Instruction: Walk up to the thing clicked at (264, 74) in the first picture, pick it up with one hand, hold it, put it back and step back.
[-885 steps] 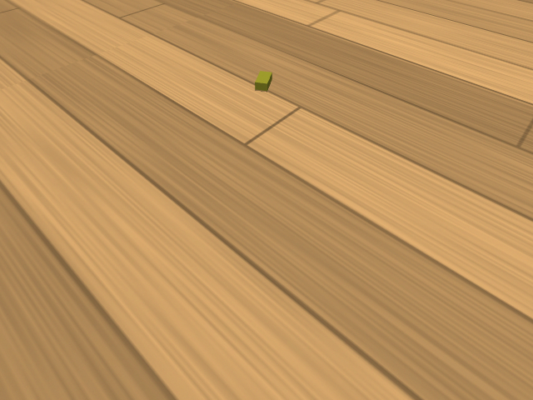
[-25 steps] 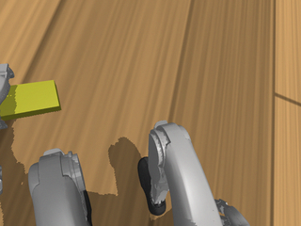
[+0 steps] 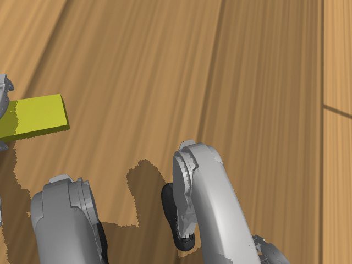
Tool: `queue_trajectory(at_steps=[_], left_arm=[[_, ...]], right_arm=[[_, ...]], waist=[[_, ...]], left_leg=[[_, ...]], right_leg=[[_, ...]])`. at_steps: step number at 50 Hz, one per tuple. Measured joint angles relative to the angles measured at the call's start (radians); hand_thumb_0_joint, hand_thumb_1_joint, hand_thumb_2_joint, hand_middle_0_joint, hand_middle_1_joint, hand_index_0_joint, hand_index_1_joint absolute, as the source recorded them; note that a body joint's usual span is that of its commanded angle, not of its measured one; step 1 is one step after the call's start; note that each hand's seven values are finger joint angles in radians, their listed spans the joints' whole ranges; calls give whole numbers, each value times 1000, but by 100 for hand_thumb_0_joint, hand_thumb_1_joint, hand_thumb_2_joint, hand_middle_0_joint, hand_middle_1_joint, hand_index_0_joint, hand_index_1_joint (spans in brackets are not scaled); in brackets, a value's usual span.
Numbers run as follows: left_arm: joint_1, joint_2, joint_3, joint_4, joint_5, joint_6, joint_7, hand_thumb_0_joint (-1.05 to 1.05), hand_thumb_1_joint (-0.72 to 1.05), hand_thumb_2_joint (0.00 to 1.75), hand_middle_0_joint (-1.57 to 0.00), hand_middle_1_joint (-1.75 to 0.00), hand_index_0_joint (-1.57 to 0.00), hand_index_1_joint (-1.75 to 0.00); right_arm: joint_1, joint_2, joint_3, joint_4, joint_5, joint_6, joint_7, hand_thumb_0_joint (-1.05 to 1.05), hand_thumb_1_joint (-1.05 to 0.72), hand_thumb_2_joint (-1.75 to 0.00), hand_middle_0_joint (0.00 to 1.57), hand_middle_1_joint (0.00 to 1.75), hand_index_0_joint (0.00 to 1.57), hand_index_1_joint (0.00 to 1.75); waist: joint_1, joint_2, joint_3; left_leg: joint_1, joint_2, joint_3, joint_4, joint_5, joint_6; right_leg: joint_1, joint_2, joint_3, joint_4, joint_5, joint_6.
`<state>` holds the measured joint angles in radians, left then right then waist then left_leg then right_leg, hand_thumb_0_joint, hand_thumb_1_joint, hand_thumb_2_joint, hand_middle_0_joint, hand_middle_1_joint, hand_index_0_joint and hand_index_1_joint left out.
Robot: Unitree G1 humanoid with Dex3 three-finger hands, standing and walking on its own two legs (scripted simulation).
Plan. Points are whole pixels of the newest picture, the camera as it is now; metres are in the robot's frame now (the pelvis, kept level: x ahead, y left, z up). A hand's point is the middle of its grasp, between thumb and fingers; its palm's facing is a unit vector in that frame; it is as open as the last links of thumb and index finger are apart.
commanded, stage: approach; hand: left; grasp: from above
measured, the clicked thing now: (32, 117) +0.50 +0.24 -0.29
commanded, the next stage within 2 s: close in in 0.72 s
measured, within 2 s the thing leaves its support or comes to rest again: neither
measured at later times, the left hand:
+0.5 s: hand (27, 95) +0.52 +0.21 -0.17, palm faces -0.41 -0.03 -0.91, open 13.9 cm
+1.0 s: hand (13, 107) +0.49 +0.24 -0.18, palm faces -0.43 -0.04 -0.90, open 13.7 cm
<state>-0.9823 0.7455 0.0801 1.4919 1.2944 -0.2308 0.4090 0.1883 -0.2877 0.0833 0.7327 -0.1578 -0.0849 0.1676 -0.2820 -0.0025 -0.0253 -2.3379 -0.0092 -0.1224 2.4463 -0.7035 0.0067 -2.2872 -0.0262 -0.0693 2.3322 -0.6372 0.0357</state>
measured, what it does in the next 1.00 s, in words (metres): stands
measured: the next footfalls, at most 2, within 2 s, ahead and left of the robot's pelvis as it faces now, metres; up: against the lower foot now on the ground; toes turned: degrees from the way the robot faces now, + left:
none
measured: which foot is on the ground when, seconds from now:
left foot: down 0.00-1.00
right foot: down 0.00-1.00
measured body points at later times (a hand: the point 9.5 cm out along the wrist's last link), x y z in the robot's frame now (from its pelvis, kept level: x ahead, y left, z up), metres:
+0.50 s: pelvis +0.00 +0.00 +0.00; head +0.25 +0.06 +0.37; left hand +0.53 +0.21 -0.12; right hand +0.01 -0.27 -0.09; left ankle +0.07 +0.12 -0.29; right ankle +0.11 -0.13 -0.29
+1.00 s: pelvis +0.00 +0.00 -0.01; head +0.25 +0.09 +0.36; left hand +0.51 +0.24 -0.13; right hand +0.04 -0.27 -0.08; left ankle +0.07 +0.12 -0.29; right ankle +0.11 -0.13 -0.29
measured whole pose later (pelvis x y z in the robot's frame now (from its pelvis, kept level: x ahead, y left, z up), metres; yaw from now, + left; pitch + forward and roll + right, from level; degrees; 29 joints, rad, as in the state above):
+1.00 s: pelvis +0.00 +0.00 -0.01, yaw -1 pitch +33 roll -10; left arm -1.10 0.74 -0.01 1.58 1.33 -0.22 0.45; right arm 0.17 -0.30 0.11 0.72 -0.18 -0.10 0.18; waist -0.33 -0.03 -0.03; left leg -2.35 -0.01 -0.14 2.48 -0.72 0.01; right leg -2.29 -0.02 -0.09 2.34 -0.65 0.04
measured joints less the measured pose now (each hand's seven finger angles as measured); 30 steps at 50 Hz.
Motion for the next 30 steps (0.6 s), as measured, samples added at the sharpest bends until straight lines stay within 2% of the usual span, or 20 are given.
queue_trajectory(at_steps=[4,10,13,16,23,27,30], left_arm=[[9,-4,-3,-12,5,-2,9,0,-55,103,-9,-100,-7,-102],[-17,-27,-57,2,-3,12,14,0,-54,104,-9,-102,-8,-103],[-67,-41,-93,46,-6,23,20,0,-53,103,-9,-103,-8,-104],[-123,-50,-108,100,-1,34,33,0,-53,103,-9,-104,-8,-105],[-195,-34,-59,167,43,75,76,0,-53,104,-9,-105,-8,-106],[-173,-21,-20,155,32,109,85,0,-53,105,-9,-105,-8,-105],[-133,-10,8,123,6,124,68,0,-53,105,-9,-105,-8,-105]], right_arm=[[3,-1,-7,0,0,-1,2,0,-91,-90,20,30,20,30],[-2,2,-13,11,0,-5,0,0,-91,-89,20,30,20,30],[-11,5,-7,16,-6,-12,-3,0,-91,-89,20,30,20,30],[-19,6,4,13,-12,-22,-6,0,-91,-89,20,30,20,30],[-8,-7,36,-17,-19,-26,-4,0,-91,-89,20,30,20,30],[14,-16,49,-28,-15,-20,9,0,-91,-89,20,30,20,30],[28,-17,55,-31,-8,-13,17,0,-91,-89,20,30,20,30]], waist=[[3,-2,-7],[7,-6,-25],[-4,-13,-25],[-27,-17,-21],[-88,-5,5],[-98,9,23],[-90,19,38]], left_leg=[[2,-2,2,-2,0,-1],[3,-2,9,-12,2,0],[8,0,11,-16,3,-1],[6,1,7,-15,5,-2],[-13,6,-4,-1,4,-1],[-16,11,-4,6,-2,0],[-13,14,-4,10,-6,2]], right_leg=[[2,-2,2,0,-2,-1],[1,-3,7,-6,-2,-2],[3,-1,9,-8,1,-3],[1,0,5,-9,5,-3],[-17,8,-3,-5,12,-1],[-24,13,-3,0,12,1],[-24,16,-2,3,11,4]])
